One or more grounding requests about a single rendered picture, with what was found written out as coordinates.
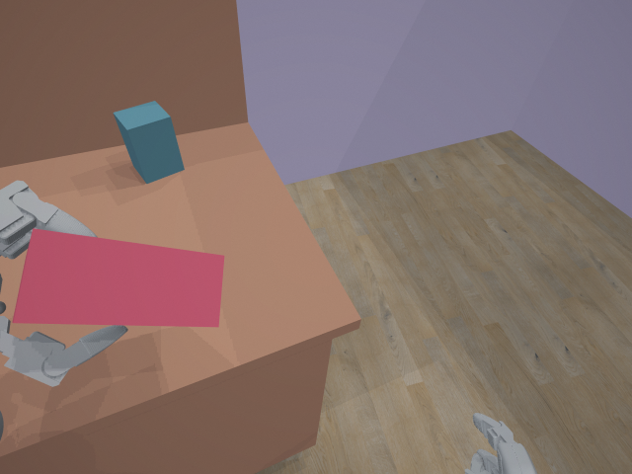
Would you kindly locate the table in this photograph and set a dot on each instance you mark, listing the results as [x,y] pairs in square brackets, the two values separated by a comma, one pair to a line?
[233,399]

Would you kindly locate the robot left hand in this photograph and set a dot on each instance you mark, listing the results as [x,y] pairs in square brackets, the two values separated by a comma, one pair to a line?
[40,356]

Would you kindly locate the robot right hand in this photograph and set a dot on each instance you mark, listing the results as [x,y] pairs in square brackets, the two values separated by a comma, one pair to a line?
[512,456]

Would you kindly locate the sponge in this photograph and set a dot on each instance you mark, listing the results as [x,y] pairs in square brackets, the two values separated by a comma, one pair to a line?
[83,280]

